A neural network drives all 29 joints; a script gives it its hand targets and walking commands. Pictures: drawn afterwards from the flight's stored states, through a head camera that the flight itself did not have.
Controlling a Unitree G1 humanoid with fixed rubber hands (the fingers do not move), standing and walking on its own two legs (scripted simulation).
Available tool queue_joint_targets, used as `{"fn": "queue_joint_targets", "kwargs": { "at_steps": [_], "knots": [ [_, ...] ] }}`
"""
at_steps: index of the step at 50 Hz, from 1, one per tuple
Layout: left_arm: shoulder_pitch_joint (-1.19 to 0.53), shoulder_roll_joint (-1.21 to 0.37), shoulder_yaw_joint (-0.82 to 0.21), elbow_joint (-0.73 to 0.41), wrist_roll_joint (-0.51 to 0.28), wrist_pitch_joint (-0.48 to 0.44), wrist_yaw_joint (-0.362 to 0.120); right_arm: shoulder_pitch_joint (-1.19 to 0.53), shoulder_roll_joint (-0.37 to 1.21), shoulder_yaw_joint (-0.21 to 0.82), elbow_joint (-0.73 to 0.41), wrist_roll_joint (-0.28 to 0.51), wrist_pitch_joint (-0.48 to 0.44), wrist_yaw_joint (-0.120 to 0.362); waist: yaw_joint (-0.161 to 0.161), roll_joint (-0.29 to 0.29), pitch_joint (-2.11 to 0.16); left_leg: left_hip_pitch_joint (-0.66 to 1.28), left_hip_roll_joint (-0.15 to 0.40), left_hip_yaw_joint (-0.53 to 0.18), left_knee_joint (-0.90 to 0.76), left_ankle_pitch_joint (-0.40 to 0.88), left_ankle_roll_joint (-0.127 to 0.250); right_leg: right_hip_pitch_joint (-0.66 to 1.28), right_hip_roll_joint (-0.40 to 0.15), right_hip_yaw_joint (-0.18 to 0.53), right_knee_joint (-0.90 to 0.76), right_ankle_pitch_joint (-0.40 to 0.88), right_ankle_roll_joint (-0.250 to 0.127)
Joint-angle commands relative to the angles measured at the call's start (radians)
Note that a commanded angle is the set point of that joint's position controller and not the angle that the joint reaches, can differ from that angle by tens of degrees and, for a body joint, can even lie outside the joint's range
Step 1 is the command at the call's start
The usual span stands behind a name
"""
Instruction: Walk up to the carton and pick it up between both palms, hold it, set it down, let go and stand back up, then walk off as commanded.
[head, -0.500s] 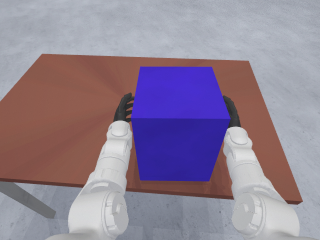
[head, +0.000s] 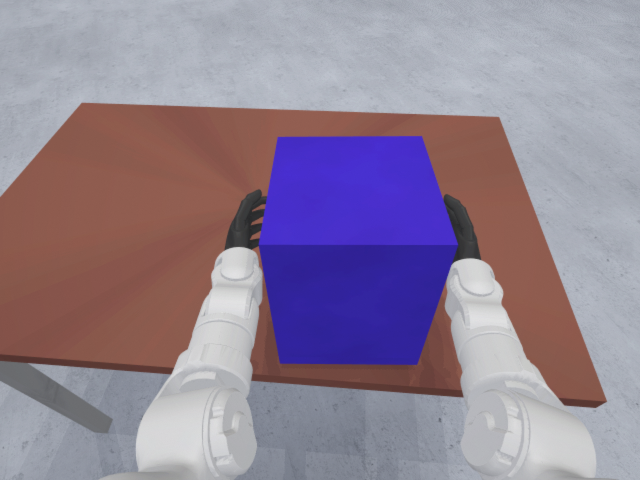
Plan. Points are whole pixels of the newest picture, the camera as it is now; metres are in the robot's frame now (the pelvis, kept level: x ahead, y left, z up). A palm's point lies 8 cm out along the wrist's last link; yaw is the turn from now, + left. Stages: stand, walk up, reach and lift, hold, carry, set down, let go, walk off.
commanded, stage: set down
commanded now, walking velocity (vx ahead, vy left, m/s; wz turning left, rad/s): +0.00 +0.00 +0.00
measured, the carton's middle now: (348, 253) +0.41 +0.00 +0.03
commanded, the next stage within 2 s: none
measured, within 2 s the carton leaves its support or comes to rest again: rests again in 0.10 s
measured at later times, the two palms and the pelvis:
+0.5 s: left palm (241, 249) +0.39 +0.15 +0.06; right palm (461, 256) +0.39 -0.15 +0.06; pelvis +0.00 +0.00 +0.00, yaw +0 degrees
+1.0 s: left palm (239, 250) +0.41 +0.16 +0.03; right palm (449, 249) +0.43 -0.15 +0.02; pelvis +0.00 +0.01 -0.01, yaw +0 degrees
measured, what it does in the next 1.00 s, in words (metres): stands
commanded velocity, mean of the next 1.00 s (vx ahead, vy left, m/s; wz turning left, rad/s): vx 0.00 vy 0.00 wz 0.00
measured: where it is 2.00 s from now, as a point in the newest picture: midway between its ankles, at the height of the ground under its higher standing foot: outside the picture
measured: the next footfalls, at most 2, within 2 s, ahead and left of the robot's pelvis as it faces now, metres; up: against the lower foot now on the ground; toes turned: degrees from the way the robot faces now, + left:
none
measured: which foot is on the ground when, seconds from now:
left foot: down 0.00-1.00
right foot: down 0.00-1.00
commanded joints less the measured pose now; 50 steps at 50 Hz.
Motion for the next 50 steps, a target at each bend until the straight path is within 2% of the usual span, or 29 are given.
{"fn": "queue_joint_targets", "kwargs": {
  "at_steps": [1, 11, 16, 19, 22, 24, 27, 29, 32, 34, 36, 40, 43, 46, 48, 50],
  "knots": [
    [-0.531, -0.447, -0.043, -0.124, 0.05, -0.081, -0.102, -0.62, 0.41, 0.176, -0.098, -0.071, -0.079, 0.151, 0.014, -0.017, -0.473, 0.039, 0.001, 0.071, -0.039, 0.429, -0.036, 0.159, 0.035, -0.093, -0.039, 0.357, 0.024],
    [-0.495, -0.448, -0.032, -0.118, 0.061, -0.082, -0.112, -0.587, 0.421, 0.174, -0.102, -0.079, -0.077, 0.156, 0.01, -0.014, -0.439, 0.041, 0.001, 0.068, -0.042, 0.411, -0.03, 0.142, 0.035, -0.095, -0.041, 0.329, 0.026],
    [-0.479, -0.39, -0.008, -0.123, 0.066, -0.084, -0.104, -0.566, 0.354, 0.143, -0.101, -0.086, -0.073, 0.148, 0.01, -0.018, -0.422, 0.05, -0.003, 0.072, -0.039, 0.407, -0.027, 0.131, 0.039, -0.091, -0.039, 0.314, 0.026],
    [-0.473, -0.293, 0.007, -0.136, 0.055, -0.088, -0.078, -0.541, 0.239, 0.116, -0.091, -0.073, -0.069, 0.126, 0.007, -0.015, -0.408, 0.06, -0.005, 0.073, -0.033, 0.407, -0.028, 0.114, 0.042, -0.085, -0.037, 0.3, 0.026],
    [-0.459, -0.095, 0.022, -0.133, 0.014, -0.092, -0.022, -0.523, 0.014, 0.122, -0.071, -0.002, -0.066, 0.077, 0.011, -0.01, -0.409, 0.049, -0.003, 0.07, -0.02, 0.413, -0.032, 0.114, 0.046, -0.072, -0.031, 0.307, 0.022],
    [-0.476, 0.029, -0.002, -0.122, -0.039, -0.093, 0.025, -0.553, -0.128, 0.166, -0.043, 0.084, -0.064, 0.038, 0.016, 0.001, -0.413, 0.026, -0.003, 0.065, -0.006, 0.416, -0.038, 0.103, 0.054, -0.06, -0.026, 0.308, 0.015],
    [-0.546, 0.158, -0.088, -0.081, -0.16, -0.089, 0.088, -0.622, -0.273, 0.252, 0.011, 0.236, -0.055, -0.01, 0.017, 0.013, -0.477, -0.026, -0.002, 0.063, 0.026, 0.422, -0.046, 0.076, 0.071, -0.032, -0.011, 0.34, -0.002],
    [-0.583, 0.204, -0.148, -0.05, -0.24, -0.099, 0.112, -0.666, -0.318, 0.309, 0.022, 0.32, -0.052, -0.032, 0.016, -0.002, -0.54, -0.072, -0.006, 0.063, 0.053, 0.412, -0.046, 0.076, 0.073, -0.014, 0.009, 0.39, -0.007],
    [-0.615, 0.201, -0.238, -0.012, -0.325, -0.142, 0.12, -0.688, -0.288, 0.384, 0.03, 0.397, -0.05, -0.056, 0.004, -0.018, -0.652, -0.12, -0.007, 0.054, 0.093, 0.404, -0.041, 0.071, 0.066, -0.002, 0.041, 0.466, -0.013],
    [-0.636, 0.198, -0.27, 0.008, -0.349, -0.175, 0.121, -0.681, -0.287, 0.409, 0.054, 0.426, -0.055, -0.063, -0.002, 0.0, -0.754, -0.106, -0.004, 0.047, 0.122, 0.443, -0.051, 0.041, 0.069, -0.004, 0.053, 0.497, -0.02],
    [-0.623, 0.193, -0.28, 0.007, -0.351, -0.204, 0.122, -0.653, -0.3, 0.434, 0.076, 0.445, -0.069, -0.064, 0.012, 0.032, -0.869, -0.053, 0.002, 0.04, 0.155, 0.533, -0.07, 0.007, 0.078, -0.009, 0.059, 0.527, -0.031],
    [-0.534, 0.175, -0.269, -0.046, -0.317, -0.238, 0.126, -0.588, -0.346, 0.463, 0.104, 0.46, -0.127, -0.069, 0.041, 0.11, -1.06, 0.098, 0.018, 0.03, 0.23, 0.81, -0.12, -0.062, 0.107, -0.035, 0.076, 0.613, -0.047],
    [-0.482, 0.153, -0.289, -0.08, -0.318, -0.24, 0.125, -0.608, -0.386, 0.442, 0.113, 0.463, -0.17, -0.071, 0.033, 0.144, -1.061, 0.129, 0.037, 0.011, 0.27, 0.963, -0.142, -0.152, 0.126, -0.052, 0.061, 0.594, -0.069],
    [-0.395, 0.115, -0.331, -0.118, -0.339, -0.217, 0.12, -0.59, -0.416, 0.431, 0.099, 0.475, -0.196, -0.061, 0.022, 0.15, -1.02, 0.174, 0.062, -0.011, 0.287, 1.093, -0.14, -0.244, 0.145, -0.062, 0.008, 0.539, -0.1],
    [-0.309, 0.097, -0.349, -0.151, -0.342, -0.201, 0.11, -0.534, -0.431, 0.446, 0.075, 0.481, -0.217, -0.055, 0.013, 0.131, -1.004, 0.179, 0.064, -0.019, 0.291, 1.138, -0.138, -0.209, 0.152, -0.066, 0.01, 0.591, -0.105],
    [-0.231, 0.092, -0.351, -0.176, -0.342, -0.188, 0.097, -0.475, -0.437, 0.466, 0.055, 0.481, -0.227, -0.052, 0.007, 0.097, -0.974, 0.159, 0.061, -0.023, 0.284, 1.124, -0.127, -0.154, 0.148, -0.065, 0.022, 0.643, -0.095]
  ]
}}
